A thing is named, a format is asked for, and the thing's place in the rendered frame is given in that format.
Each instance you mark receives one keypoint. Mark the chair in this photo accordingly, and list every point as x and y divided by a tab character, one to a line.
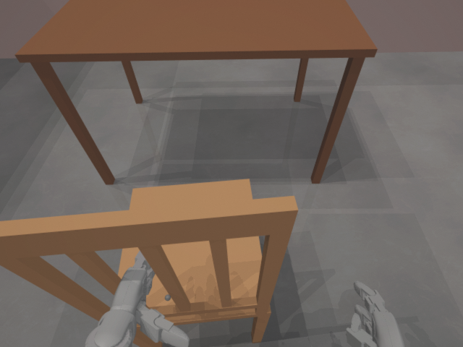
201	240

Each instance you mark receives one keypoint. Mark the robot left forearm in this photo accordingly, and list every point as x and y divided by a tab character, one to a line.
116	328

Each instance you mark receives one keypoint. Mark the table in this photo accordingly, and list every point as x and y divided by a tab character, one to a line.
166	30

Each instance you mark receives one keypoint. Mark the robot left hand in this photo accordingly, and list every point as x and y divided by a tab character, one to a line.
135	284

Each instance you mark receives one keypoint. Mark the robot right hand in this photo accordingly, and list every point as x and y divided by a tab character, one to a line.
381	326

